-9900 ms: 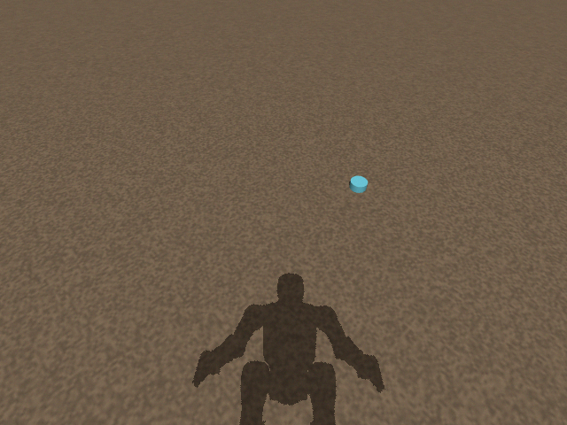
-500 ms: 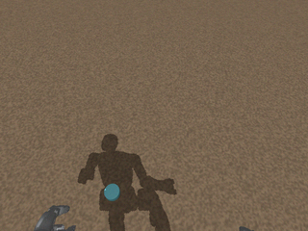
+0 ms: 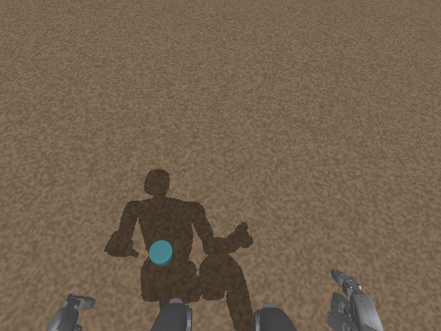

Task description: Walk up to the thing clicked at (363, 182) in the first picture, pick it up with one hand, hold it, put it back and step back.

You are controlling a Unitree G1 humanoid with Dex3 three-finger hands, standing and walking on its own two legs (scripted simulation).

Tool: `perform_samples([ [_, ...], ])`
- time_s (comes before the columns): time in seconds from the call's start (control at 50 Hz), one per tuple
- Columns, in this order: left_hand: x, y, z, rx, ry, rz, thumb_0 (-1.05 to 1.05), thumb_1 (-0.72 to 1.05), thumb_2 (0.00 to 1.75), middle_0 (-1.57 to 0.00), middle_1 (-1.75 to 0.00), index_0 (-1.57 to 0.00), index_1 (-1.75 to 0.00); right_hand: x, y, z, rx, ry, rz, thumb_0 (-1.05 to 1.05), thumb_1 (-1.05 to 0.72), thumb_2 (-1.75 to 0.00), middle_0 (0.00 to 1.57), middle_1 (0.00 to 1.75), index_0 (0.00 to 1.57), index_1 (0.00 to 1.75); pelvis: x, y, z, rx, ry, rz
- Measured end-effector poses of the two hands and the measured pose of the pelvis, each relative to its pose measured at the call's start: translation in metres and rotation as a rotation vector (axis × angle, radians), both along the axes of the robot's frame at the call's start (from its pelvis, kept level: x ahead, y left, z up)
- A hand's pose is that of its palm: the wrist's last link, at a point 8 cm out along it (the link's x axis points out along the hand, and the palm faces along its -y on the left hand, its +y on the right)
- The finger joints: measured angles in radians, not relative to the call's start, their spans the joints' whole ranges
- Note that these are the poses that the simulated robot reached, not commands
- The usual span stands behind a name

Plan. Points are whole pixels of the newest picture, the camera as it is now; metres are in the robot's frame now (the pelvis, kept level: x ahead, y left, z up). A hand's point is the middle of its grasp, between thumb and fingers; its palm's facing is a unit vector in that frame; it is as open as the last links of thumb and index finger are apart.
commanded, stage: rise first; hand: left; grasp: from above
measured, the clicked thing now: (161, 252) +0.42 +0.23 -0.66
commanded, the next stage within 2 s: none
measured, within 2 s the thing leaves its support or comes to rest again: neither
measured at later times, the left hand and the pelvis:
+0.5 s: hand (118, 293) +0.24 +0.28 -0.35, palm faces -0.46 -0.40 -0.79, open 14.2 cm; pelvis -0.06 -0.01 -0.20, yaw -2 degrees
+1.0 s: hand (133, 272) +0.32 +0.28 -0.46, palm faces -0.48 -0.08 -0.87, open 14.3 cm; pelvis -0.09 +0.00 -0.31, yaw -5 degrees
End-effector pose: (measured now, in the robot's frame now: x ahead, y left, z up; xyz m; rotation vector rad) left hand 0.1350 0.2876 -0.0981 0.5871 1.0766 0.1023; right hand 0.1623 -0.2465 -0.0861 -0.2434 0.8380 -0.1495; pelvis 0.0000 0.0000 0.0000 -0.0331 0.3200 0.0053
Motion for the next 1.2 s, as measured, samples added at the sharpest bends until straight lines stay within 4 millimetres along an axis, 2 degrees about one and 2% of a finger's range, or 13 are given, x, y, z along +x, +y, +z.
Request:
perform_samples([
  [0.06, 0.001, 0.002, -0.011, 0.024, 0.017, -0.034, -0.01, -0.57, 1.01, -0.08, -1.06, -0.07, -1.06, 0.006, 0.003, -0.008, 0.001, -0.027, 0.021, 0.01, -0.9, -0.9, 0.2, 0.3, 0.21, 0.3, -0.002, 0.0, -0.01, -0.003, 0.027, 0.004],
  [0.14, 0.013, 0.011, -0.045, 0.08, 0.034, -0.109, -0.01, -0.56, 1.0, -0.08, -1.06, -0.07, -1.06, 0.013, 0.0, -0.033, -0.014, -0.057, 0.058, 0.01, -0.9, -0.9, 0.2, 0.3, 0.21, 0.3, -0.01, -0.002, -0.038, -0.002, 0.09, 0.003],
  [0.22, 0.035, 0.013, -0.081, 0.144, -0.015, -0.232, -0.01, -0.55, 0.99, -0.07, -1.06, -0.07, -1.06, 0.014, -0.008, -0.071, -0.035, -0.052, 0.075, 0.01, -0.88, -0.89, 0.2, 0.3, 0.21, 0.3, -0.018, -0.004, -0.076, -0.002, 0.154, 0.001],
  [0.32, 0.068, 0.009, -0.124, 0.227, -0.102, -0.386, -0.01, -0.55, 1.0, -0.07, -1.07, -0.07, -1.07, 0.004, -0.02, -0.129, -0.046, 0.003, 0.073, 0.01, -0.87, -0.89, 0.2, 0.3, 0.21, 0.3, -0.031, -0.005, -0.124, -0.005, 0.22, -0.004],
  [0.4, 0.09, 0.01, -0.157, 0.313, -0.128, -0.468, -0.01, -0.56, 1.02, -0.08, -1.06, -0.06, -1.07, -0.013, -0.026, -0.178, -0.035, 0.067, 0.059, 0.01, -0.88, -0.9, 0.2, 0.3, 0.21, 0.3, -0.043, -0.007, -0.16, -0.006, 0.254, -0.009],
  [0.5, 0.114, 0.007, -0.195, 0.38, -0.148, -0.553, -0.01, -0.57, 1.03, -0.08, -1.05, -0.06, -1.07, -0.05, -0.03, -0.235, -0.017, 0.172, 0.05, 0.01, -0.89, -0.9, 0.2, 0.3, 0.2, 0.3, -0.061, -0.01, -0.2, -0.009, 0.276, -0.02],
  [0.62, 0.141, 0.003, -0.229, 0.441, -0.192, -0.67, -0.01, -0.56, 1.05, -0.08, -1.04, -0.07, -1.06, -0.102, -0.033, -0.285, -0.016, 0.291, 0.012, 0.01, -0.88, -0.9, 0.2, 0.3, 0.21, 0.3, -0.077, -0.011, -0.243, -0.016, 0.265, -0.032],
  [0.76, 0.163, 0.001, -0.26, 0.49, -0.221, -0.773, 0.0, -0.55, 1.06, -0.07, -1.05, -0.06, -1.05, -0.151, -0.036, -0.307, -0.04, 0.395, -0.041, 0.01, -0.88, -0.9, 0.2, 0.3, 0.21, 0.3, -0.089, -0.007, -0.274, -0.035, 0.245, -0.043],
  [0.88, 0.175, -0.001, -0.285, 0.522, -0.228, -0.857, 0.0, -0.56, 1.07, -0.07, -1.03, -0.06, -1.04, -0.175, -0.037, -0.314, -0.071, 0.455, -0.064, 0.01, -0.88, -0.9, 0.2, 0.3, 0.21, 0.3, -0.091, -0.002, -0.291, -0.053, 0.238, -0.045],
  [1.0, 0.188, -0.006, -0.305, 0.55, -0.248, -0.915, 0.0, -0.57, 1.07, -0.07, -1.0, -0.06, -1.01, -0.182, -0.037, -0.322, -0.091, 0.488, -0.062, 0.01, -0.89, -0.9, 0.2, 0.3, 0.21, 0.3, -0.089, 0.001, -0.306, -0.063, 0.241, -0.047],
  [1.2, 0.206, -0.012, -0.33, 0.595, -0.251, -0.974, 0.0, -0.56, 1.05, -0.08, -0.98, -0.07, -0.99, -0.177, -0.033, -0.344, -0.083, 0.508, -0.03, 0.01, -0.9, -0.9, 0.2, 0.3, 0.21, 0.3, -0.086, 0.001, -0.325, -0.066, 0.249, -0.053],
])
